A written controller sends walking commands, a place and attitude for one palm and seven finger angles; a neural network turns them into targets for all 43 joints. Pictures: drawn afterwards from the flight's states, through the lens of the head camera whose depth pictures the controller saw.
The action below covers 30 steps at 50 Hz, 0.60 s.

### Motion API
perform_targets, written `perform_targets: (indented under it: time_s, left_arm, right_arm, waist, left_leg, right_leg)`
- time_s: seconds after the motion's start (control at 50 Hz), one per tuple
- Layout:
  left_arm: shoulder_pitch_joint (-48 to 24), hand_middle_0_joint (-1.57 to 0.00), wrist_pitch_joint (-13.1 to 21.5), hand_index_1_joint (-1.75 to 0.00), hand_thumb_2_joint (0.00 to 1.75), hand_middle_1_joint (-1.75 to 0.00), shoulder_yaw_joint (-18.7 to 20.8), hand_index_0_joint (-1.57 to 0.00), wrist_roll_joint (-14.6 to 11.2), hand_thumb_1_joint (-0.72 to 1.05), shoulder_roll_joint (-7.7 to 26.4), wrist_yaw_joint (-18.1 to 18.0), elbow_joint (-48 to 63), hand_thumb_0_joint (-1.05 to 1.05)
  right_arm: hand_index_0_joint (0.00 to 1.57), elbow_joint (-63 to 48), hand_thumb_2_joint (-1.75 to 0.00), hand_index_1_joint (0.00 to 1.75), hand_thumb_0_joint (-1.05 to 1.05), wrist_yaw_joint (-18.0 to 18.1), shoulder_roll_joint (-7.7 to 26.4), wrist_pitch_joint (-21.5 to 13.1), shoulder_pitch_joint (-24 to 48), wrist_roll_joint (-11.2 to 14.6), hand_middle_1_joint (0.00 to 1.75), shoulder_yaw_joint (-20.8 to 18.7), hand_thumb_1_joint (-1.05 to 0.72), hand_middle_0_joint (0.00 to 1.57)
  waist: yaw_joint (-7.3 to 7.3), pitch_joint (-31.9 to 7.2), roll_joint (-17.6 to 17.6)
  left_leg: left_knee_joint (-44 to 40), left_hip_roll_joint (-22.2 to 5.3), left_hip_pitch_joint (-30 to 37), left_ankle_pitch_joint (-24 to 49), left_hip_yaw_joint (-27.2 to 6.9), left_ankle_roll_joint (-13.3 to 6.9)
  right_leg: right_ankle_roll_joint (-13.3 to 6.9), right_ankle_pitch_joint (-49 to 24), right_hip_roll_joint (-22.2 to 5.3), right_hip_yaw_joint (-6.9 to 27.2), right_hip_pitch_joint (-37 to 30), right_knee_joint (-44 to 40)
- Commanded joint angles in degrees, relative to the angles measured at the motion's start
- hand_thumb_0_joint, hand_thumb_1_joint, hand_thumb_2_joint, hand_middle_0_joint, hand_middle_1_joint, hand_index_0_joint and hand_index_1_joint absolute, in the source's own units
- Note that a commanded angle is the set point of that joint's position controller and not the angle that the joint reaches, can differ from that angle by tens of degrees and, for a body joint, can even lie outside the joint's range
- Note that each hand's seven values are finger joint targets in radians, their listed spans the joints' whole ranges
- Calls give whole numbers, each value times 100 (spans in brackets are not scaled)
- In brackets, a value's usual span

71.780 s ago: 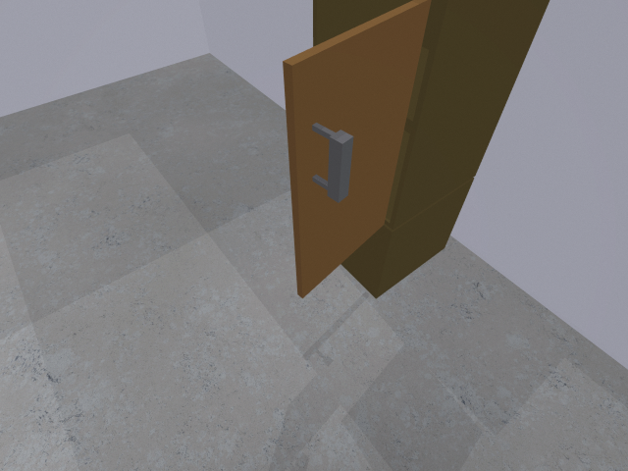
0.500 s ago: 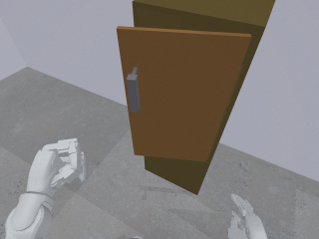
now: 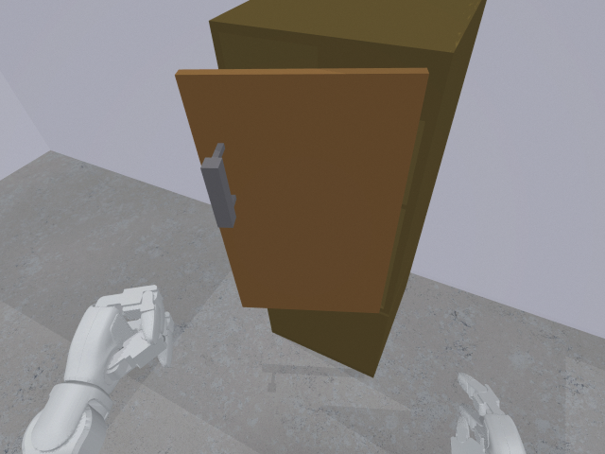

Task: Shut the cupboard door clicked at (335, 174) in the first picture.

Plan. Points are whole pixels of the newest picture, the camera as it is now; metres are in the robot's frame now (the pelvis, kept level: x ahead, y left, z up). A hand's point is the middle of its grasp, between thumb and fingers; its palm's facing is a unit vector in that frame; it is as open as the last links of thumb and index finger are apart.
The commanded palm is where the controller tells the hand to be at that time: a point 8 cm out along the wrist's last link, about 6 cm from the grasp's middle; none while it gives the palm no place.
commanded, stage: bring the fist close to the handle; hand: left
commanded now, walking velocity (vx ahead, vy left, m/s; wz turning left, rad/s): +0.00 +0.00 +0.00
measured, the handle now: (223, 185) +0.49 +0.17 +0.10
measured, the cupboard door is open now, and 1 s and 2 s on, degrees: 22 22 17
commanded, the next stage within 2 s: push the door shut along its arc in 1.38 s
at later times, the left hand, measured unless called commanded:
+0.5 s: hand (189, 277) +0.30 +0.17 +0.11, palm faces +0.00 -1.00 -0.02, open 3.1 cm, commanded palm +0.28 +0.22 +0.11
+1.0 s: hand (229, 234) +0.38 +0.13 +0.11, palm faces -0.02 -1.00 -0.03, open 3.1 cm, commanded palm +0.35 +0.19 +0.11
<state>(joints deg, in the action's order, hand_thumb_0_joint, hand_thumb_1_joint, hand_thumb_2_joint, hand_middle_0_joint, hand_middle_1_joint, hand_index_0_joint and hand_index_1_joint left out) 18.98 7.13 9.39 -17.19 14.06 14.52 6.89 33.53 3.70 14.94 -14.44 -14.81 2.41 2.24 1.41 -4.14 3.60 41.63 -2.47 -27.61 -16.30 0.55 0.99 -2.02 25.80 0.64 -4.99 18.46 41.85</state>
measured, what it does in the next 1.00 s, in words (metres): stands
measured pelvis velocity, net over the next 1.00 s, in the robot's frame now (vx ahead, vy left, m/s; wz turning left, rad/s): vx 0.00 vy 0.02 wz -0.02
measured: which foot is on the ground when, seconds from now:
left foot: down 0.00-1.00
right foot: down 0.00-1.00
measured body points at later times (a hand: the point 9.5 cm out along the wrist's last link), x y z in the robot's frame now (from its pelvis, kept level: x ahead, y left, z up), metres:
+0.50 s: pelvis +0.01 +0.01 +0.00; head +0.02 -0.01 +0.45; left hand +0.29 +0.22 +0.12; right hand +0.17 -0.23 -0.08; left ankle +0.06 +0.13 -0.71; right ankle -0.04 -0.09 -0.71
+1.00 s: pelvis +0.00 +0.02 +0.00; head +0.01 +0.00 +0.45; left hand +0.37 +0.19 +0.11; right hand +0.13 -0.23 -0.10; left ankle +0.06 +0.13 -0.71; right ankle -0.04 -0.09 -0.71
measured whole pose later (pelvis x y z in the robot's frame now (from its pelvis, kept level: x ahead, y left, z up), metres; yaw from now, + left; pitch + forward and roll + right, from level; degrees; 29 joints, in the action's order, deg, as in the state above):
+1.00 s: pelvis +0.00 +0.02 +0.00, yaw -1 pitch +4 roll +0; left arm -21.1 6.8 4.6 -9.6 10.6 1.6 -25.7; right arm 37.5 2.2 13.8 -6.5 -13.6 1.7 2.0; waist -1.4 -2.6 2.1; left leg 40.5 -2.1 -29.6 -15.2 2.1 0.0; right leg -1.2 24.3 0.1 -3.4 21.2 41.1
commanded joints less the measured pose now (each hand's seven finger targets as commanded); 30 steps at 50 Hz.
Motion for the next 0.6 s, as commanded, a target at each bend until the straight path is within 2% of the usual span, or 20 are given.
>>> perform_targets:
  time_s: [0.0,0.02,0.04,0.08,0.1,0.16,0.18,0.2,0.22,0.24,0.26,0.3,0.36,0.38,0.4,0.42,0.46,0.5,0.58]
  left_arm:
    - [-1201,-130,480,-150,90,-150,838,-130,-124,90,1110,-161,1425,0]
    - [-1300,-130,573,-150,90,-150,851,-130,-138,90,1032,-204,1413,0]
    - [-1409,-130,684,-150,90,-150,960,-130,-127,90,1105,-249,1328,0]
    - [-1458,-130,814,-150,90,-150,676,-130,-95,90,812,-231,1222,0]
    - [-1549,-130,804,-150,90,-150,710,-130,-66,90,915,-215,1045,0]
    - [-1741,-130,626,-150,90,-150,319,-130,-30,90,660,-34,644,0]
    - [-1825,-130,520,-150,90,-150,217,-130,-21,90,621,0,560,0]
    - [-1882,-130,409,-150,90,-150,143,-130,14,90,608,14,406,0]
    - [-2018,-130,334,-150,90,-150,141,-130,0,90,604,14,413,0]
    - [-2029,-130,267,-150,90,-150,269,-130,9,90,714,-14,338,0]
    - [-2142,-130,251,-150,90,-150,296,-130,12,90,715,-53,475,0]
    - [-2143,-130,270,-150,90,-150,495,-130,44,90,880,-217,551,0]
    - [-2539,-130,416,-150,90,-150,539,-130,114,90,782,-497,634,0]
    - [-2579,-130,452,-150,90,-150,406,-130,143,90,630,-567,616,0]
    - [-2586,-130,484,-150,90,-150,520,-130,186,90,787,-651,570,0]
    - [-2617,-130,492,-150,90,-150,358,-130,234,90,606,-680,489,0]
    - [-2799,-130,424,-150,90,-150,204,-130,312,90,528,-710,178,0]
    - [-3109,-130,332,-150,90,-150,46,-130,403,90,499,-724,-96,0]
    - [-3532,-130,218,-150,90,-150,-158,-130,436,90,322,-746,-66,0]
  right_arm:
    - [20,-929,-90,30,0,76,584,-301,561,7,30,-252,-90,20]
    - [20,-910,-90,30,0,69,551,-311,592,-5,30,-252,-90,20]
    - [20,-845,-90,30,0,65,552,-303,542,-13,30,-253,-90,20]
    - [20,-810,-90,30,0,33,518,-297,533,-5,30,-243,-90,20]
    - [20,-761,-90,30,0,25,560,-291,479,0,30,-255,-90,20]
    - [20,-729,-90,30,0,37,580,-255,502,51,30,-267,-90,20]
    - [20,-751,-90,30,0,51,594,-241,502,67,30,-275,-90,20]
    - [20,-742,-90,30,0,58,612,-227,476,73,30,-276,-90,20]
    - [20,-760,-90,30,0,69,614,-214,495,75,30,-295,-90,20]
    - [20,-762,-90,30,0,80,633,-187,471,67,30,-298,-90,20]
    - [20,-795,-90,30,0,76,619,-167,510,55,30,-297,-90,20]
    - [20,-826,-90,30,0,66,616,-128,544,31,30,-294,-90,20]
    - [20,-793,-90,30,0,15,548,-72,575,-3,30,-297,-90,20]
    - [20,-785,-90,30,0,-14,514,-55,586,-14,30,-284,-90,20]
    - [20,-765,-90,30,0,-33,549,-33,555,-22,30,-293,-90,20]
    - [20,-753,-90,30,0,-51,522,-13,587,-28,30,-300,-90,20]
    - [20,-707,-90,30,0,-75,543,60,554,-10,30,-290,-90,20]
    - [20,-659,-90,30,0,-73,584,126,535,4,30,-305,-90,20]
    - [20,-716,-90,30,0,-72,569,186,572,11,30,-317,-90,20]
  waist:
    - [-48,-543,-654]
    - [-43,-580,-592]
    - [-66,-638,-611]
    - [-90,-683,-304]
    - [-122,-667,-445]
    - [-141,-590,-164]
    - [-158,-551,-176]
    - [-166,-517,-344]
    - [-171,-610,-403]
    - [-121,-724,-507]
    - [-82,-889,-426]
    - [-13,-1043,-615]
    - [-30,-1204,-391]
    - [-34,-1170,-289]
    - [-22,-1176,-431]
    - [-53,-1177,-329]
    - [-112,-941,-249]
    - [-194,-795,-390]
    - [-168,-1124,-155]
  left_leg:
    - [-228,284,893,688,-118,-282]
    - [-231,293,899,713,-116,-275]
    - [-195,293,923,783,-117,-268]
    - [-187,307,1045,856,-85,-268]
    - [-153,297,999,840,-85,-280]
    - [-212,305,1029,780,-60,-284]
    - [-223,297,1050,764,-69,-293]
    - [-221,287,1014,752,-89,-309]
    - [-226,290,1041,764,-90,-313]
    - [-257,291,1045,820,-100,-308]
    - [-285,302,1134,955,-88,-309]
    - [-304,285,1205,1120,-87,-316]
    - [-340,284,1378,1309,-38,-286]
    - [-360,270,1439,1334,-28,-279]
    - [-348,251,1382,1340,-37,-288]
    - [-346,256,1416,1386,-4,-287]
    - [-400,241,1339,1206,-10,-265]
    - [-405,226,1276,1025,-22,-284]
    - [-467,217,1517,1078,-73,-254]
  right_leg:
    - [448,-2004,-184,700,481,-978]
    - [435,-2107,-194,699,458,-945]
    - [434,-2278,-189,691,442,-876]
    - [394,-2412,-147,595,523,-776]
    - [434,-2385,-154,635,541,-792]
    - [369,-2198,-126,588,615,-832]
    - [369,-2152,-121,588,662,-863]
    - [405,-2107,-122,616,664,-889]
    - [429,-2189,-145,641,625,-908]
    - [417,-2278,-139,613,530,-885]
    - [388,-2465,-133,560,426,-824]
    - [396,-2658,-109,495,341,-760]
    - [292,-2742,-49,364,334,-638]
    - [265,-2695,-25,313,402,-615]
    - [267,-2646,-22,331,368,-630]
    - [261,-2738,-30,335,381,-612]
    - [229,-2436,0,293,539,-655]
    - [243,-2168,6,336,644,-744]
    - [178,-2134,27,270,582,-722]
